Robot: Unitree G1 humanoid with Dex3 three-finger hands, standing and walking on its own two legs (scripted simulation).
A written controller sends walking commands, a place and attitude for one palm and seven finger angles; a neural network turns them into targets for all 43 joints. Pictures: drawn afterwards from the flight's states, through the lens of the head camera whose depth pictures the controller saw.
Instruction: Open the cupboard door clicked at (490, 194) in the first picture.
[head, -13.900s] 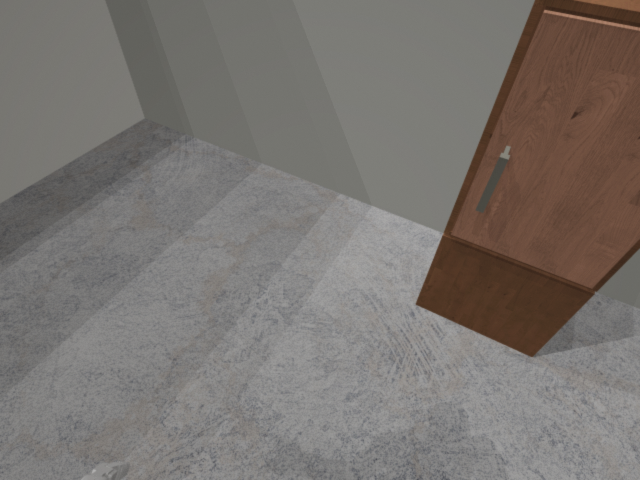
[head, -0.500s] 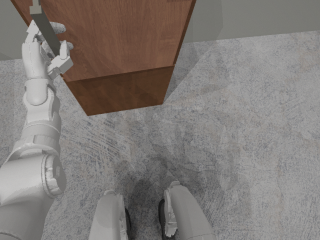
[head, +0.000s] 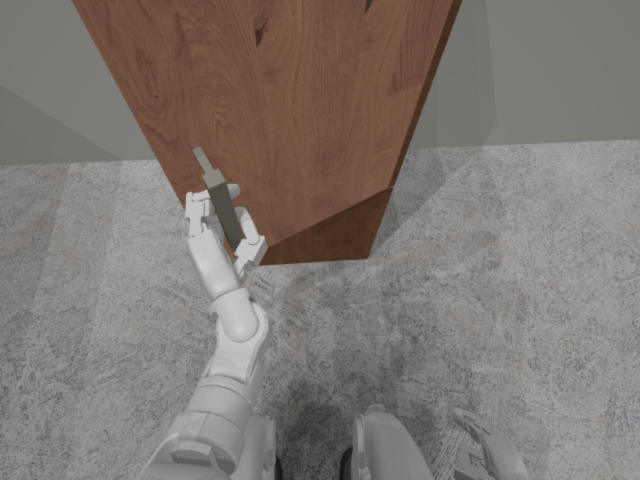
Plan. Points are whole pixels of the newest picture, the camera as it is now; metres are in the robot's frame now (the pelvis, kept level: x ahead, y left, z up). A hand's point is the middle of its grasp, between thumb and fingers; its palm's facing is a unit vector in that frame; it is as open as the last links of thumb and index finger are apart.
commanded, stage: pull the door open along its arc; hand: left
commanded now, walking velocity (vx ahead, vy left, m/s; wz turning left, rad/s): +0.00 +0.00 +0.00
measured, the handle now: (220, 204) +0.45 +0.13 +0.02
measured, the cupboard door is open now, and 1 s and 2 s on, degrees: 26 43 43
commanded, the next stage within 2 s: open thumb and fingers to let go in 0.40 s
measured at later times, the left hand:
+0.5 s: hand (319, 298) +0.33 +0.00 +0.01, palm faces +0.33 -0.94 -0.08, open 5.9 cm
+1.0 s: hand (312, 288) +0.34 +0.01 +0.01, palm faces +0.40 -0.91 -0.06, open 12.0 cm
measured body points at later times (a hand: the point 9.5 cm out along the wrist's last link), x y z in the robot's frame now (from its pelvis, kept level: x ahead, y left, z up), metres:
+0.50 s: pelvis +0.00 -0.05 +0.01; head +0.10 -0.06 +0.45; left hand +0.30 +0.05 +0.02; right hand +0.17 -0.25 -0.12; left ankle +0.00 +0.10 -0.62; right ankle +0.01 -0.10 -0.62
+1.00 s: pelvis -0.02 -0.05 +0.00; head +0.10 -0.08 +0.43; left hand +0.31 +0.06 +0.01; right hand +0.13 -0.28 -0.14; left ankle +0.00 +0.10 -0.62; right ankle +0.01 -0.10 -0.62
